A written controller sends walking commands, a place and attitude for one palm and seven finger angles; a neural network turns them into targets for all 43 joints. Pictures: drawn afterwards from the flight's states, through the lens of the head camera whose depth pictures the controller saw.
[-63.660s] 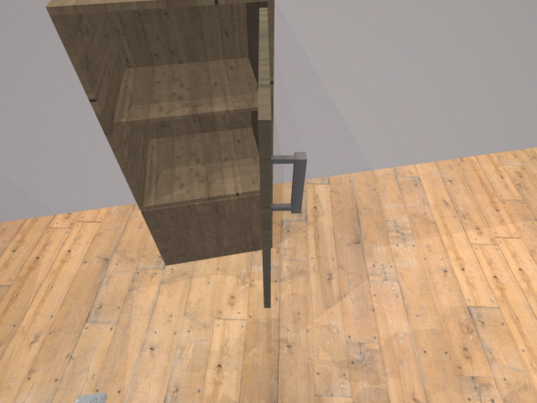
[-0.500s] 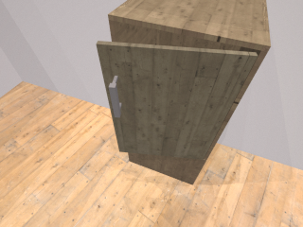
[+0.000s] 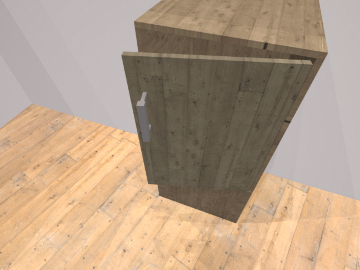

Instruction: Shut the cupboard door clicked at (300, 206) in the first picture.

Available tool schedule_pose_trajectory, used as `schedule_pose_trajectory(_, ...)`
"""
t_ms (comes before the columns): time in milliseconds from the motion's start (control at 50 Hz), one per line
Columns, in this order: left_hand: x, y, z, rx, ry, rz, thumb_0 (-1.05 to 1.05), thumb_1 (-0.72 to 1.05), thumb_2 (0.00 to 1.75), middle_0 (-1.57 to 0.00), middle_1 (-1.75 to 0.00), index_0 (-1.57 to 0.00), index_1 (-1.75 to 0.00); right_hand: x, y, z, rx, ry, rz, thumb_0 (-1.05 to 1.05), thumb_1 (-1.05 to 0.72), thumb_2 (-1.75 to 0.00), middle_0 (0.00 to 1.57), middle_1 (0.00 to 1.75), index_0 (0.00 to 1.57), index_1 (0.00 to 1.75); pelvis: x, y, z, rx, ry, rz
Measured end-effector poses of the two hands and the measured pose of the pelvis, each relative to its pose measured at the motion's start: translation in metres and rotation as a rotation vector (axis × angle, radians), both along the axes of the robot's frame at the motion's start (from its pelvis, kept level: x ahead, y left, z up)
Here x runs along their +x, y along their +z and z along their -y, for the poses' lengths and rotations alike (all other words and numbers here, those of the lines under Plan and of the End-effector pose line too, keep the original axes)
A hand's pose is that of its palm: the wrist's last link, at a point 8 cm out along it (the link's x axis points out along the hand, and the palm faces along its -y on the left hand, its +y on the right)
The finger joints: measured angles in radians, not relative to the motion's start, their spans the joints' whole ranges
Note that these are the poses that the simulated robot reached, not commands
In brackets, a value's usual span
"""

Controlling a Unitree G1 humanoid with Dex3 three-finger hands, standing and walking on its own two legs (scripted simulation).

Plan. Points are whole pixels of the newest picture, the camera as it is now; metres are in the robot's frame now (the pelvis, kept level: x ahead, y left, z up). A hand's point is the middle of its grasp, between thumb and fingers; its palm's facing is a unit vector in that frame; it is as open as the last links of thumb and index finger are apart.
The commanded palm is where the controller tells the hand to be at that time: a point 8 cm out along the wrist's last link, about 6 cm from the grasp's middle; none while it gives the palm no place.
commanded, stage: shuffle to correct the standing spot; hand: left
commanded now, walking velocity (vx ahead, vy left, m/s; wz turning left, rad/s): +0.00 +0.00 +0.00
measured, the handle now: (145, 118) +0.48 +0.13 +0.06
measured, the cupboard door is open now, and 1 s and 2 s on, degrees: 16 16 16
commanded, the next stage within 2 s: come to a stop and stand still in 0.22 s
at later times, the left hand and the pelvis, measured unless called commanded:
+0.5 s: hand out of the picture +0.00 +0.14 -0.18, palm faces +0.03 -0.98 -0.21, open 7.3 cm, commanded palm none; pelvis +0.02 -0.04 +0.00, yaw -1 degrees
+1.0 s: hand out of the picture +0.05 +0.18 -0.17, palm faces +0.00 -0.97 -0.25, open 7.3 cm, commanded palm none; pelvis +0.00 +0.00 -0.01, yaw -2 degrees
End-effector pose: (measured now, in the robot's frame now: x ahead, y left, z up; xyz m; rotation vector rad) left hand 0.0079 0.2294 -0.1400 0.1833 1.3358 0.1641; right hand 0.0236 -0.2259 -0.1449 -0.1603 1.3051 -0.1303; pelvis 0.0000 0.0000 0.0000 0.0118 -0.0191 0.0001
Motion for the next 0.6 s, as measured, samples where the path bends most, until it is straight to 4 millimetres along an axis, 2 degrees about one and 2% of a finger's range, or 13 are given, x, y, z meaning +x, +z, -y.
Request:
schedule_pose_trajectory(260,-0.007,-0.007,0.003,-0.020,-0.004,-0.049,0.00,0.91,0.90,-0.20,-0.30,-0.20,-0.29,0.003,0.001,0.005,-0.016,-0.013,-0.009,0.01,-0.91,-0.90,0.20,0.30,0.20,0.30,0.002,-0.003,0.004,0.006,-0.010,-0.010)
schedule_pose_trajectory(420,-0.009,-0.006,0.024,-0.008,0.011,-0.075,0.00,0.91,0.90,-0.20,-0.30,-0.20,-0.29,-0.007,-0.009,0.033,-0.018,-0.042,-0.068,0.01,-0.91,-0.90,0.20,0.30,0.20,0.30,0.012,-0.008,0.029,-0.007,-0.013,-0.033)
schedule_pose_trajectory(500,-0.014,-0.004,0.041,-0.020,0.032,-0.079,0.00,0.91,0.90,-0.19,-0.30,-0.20,-0.29,0.004,-0.004,0.040,-0.022,-0.027,-0.083,0.01,-0.91,-0.90,0.19,0.30,0.20,0.30,0.019,-0.004,0.036,-0.005,-0.009,-0.036)
schedule_pose_trajectory(600,-0.019,-0.009,0.055,-0.058,0.034,-0.119,0.00,0.91,0.90,-0.20,-0.30,-0.20,-0.29,0.034,-0.001,0.037,-0.020,-0.022,-0.020,0.01,-0.91,-0.90,0.19,0.30,0.20,0.30,0.026,-0.004,0.035,-0.009,-0.023,-0.024)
